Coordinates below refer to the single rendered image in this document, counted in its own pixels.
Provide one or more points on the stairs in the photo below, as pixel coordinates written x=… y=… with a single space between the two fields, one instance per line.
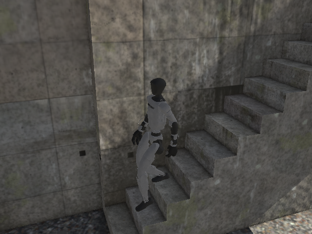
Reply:
x=252 y=163

